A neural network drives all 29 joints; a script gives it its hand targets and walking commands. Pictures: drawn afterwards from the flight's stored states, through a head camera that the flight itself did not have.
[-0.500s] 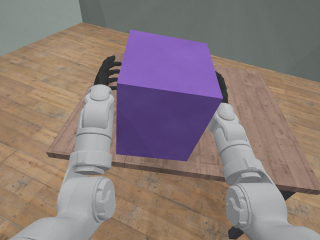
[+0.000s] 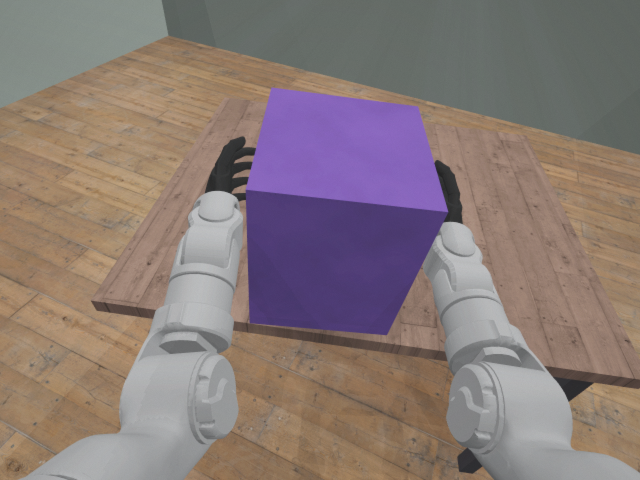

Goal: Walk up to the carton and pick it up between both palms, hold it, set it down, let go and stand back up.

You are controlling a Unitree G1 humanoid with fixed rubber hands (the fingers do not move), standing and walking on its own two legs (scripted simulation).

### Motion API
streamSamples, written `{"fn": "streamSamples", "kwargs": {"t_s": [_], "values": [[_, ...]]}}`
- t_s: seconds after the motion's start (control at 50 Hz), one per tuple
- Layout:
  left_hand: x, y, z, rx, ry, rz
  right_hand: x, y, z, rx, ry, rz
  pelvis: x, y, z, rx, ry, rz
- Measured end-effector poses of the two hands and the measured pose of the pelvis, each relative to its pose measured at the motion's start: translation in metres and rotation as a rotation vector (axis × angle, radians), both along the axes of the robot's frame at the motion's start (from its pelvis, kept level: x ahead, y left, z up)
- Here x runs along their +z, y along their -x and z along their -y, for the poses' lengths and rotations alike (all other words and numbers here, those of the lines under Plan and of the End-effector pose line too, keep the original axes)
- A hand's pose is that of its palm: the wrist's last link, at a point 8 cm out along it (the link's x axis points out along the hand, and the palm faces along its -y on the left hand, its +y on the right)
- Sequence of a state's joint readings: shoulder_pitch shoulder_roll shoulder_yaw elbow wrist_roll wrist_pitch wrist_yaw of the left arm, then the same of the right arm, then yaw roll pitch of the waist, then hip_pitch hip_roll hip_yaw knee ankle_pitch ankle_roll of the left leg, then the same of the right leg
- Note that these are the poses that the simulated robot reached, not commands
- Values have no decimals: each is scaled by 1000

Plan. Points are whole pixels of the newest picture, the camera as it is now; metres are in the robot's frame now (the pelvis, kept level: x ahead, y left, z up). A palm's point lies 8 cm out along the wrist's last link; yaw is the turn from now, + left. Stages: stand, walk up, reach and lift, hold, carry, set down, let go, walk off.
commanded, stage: set down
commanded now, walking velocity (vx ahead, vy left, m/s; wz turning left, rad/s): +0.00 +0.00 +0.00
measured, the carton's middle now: (331, 217) +0.42 +0.00 +0.12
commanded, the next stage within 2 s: none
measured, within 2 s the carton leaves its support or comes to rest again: rests again in 1.12 s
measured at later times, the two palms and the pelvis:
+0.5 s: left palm (236, 216) +0.41 +0.13 +0.11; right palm (441, 236) +0.40 -0.16 +0.10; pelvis +0.01 +0.00 +0.00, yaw -1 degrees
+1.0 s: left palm (232, 230) +0.40 +0.13 +0.09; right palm (436, 246) +0.40 -0.16 +0.09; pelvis +0.01 +0.00 +0.00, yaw -1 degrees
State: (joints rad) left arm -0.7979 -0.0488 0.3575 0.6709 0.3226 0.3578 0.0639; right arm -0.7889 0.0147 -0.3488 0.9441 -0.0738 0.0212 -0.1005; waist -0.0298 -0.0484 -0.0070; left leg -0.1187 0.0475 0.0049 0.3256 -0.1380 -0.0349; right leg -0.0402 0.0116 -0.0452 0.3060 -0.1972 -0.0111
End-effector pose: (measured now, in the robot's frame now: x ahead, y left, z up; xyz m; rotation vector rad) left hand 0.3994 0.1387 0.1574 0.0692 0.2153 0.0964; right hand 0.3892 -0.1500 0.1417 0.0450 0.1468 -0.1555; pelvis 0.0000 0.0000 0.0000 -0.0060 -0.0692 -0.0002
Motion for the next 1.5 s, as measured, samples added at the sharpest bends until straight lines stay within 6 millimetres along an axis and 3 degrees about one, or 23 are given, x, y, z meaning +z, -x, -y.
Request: {"fn": "streamSamples", "kwargs": {"t_s": [0.48, 0.94, 1.26, 1.5], "values": [[-46, -14, 10, -3, 4, -46, -38, -13, 11, 3, 32, -36, 1, -15, 2, -11, -1, -76], [-63, -5, 5, 20, 21, -58, -52, -10, 5, 20, 33, -42, 2, -9, 0, -18, -3, -107], [-66, -2, 24, -18, 12, -54, -58, 5, 25, -14, 37, -34, 1, -3, -2, -46, -7, -120], [-75, 2, 19, 2, 27, -46, -62, 3, 20, 2, 35, -16, 1, 0, -3, -46, -9, -135]]}}
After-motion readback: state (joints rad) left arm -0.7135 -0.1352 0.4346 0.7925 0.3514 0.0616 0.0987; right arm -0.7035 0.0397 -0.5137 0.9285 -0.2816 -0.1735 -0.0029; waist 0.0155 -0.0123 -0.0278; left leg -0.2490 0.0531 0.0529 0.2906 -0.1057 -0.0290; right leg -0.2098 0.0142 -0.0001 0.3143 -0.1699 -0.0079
